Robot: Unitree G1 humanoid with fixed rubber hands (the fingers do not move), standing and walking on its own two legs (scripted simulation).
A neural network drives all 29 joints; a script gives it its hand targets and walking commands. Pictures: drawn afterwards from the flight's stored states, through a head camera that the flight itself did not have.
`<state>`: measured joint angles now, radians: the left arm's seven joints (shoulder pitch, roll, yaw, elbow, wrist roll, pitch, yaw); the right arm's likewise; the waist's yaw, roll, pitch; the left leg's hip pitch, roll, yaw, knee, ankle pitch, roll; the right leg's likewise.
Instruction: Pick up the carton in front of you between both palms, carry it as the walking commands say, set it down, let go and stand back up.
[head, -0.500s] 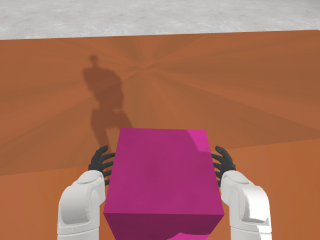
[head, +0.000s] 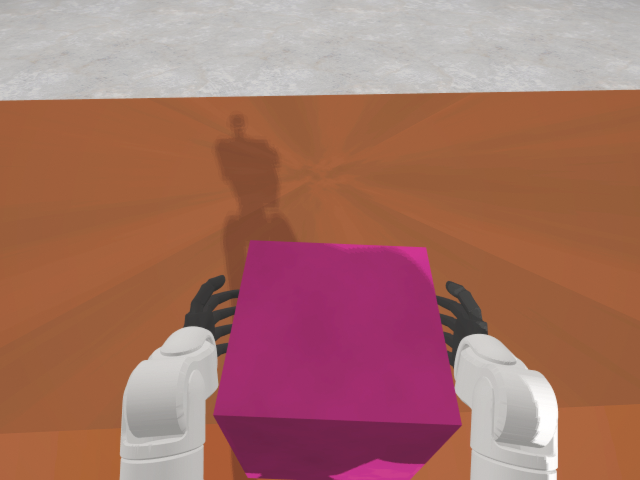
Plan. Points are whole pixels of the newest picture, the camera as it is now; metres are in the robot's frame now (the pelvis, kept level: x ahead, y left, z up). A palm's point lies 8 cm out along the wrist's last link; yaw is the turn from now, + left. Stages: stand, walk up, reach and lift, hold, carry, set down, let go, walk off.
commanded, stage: carry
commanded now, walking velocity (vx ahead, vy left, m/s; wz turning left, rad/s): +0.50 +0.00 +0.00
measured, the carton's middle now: (332, 368) +0.27 +0.00 +0.01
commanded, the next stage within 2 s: none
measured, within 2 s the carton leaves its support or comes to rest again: neither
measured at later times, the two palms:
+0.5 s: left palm (248, 131) +0.69 +0.16 +0.09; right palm (411, 136) +0.67 -0.14 +0.10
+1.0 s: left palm (275, 59) +1.04 +0.15 +0.08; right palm (395, 63) +1.04 -0.15 +0.08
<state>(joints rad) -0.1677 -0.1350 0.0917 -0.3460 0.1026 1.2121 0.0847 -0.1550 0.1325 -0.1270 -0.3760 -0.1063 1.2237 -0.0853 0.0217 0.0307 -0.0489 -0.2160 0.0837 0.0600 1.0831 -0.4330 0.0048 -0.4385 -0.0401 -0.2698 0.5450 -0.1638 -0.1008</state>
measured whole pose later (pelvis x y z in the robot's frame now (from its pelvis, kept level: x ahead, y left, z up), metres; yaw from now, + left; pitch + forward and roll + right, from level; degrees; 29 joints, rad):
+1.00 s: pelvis +0.67 +0.01 -0.04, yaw -1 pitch +5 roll +1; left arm -0.65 -0.05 0.22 0.00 0.09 1.20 0.13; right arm -0.67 0.00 -0.22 0.04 -0.03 1.19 -0.13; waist 0.00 0.01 0.02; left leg -0.37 -0.04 0.03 1.26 -0.52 0.06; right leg -0.45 0.05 -0.13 0.59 -0.09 -0.16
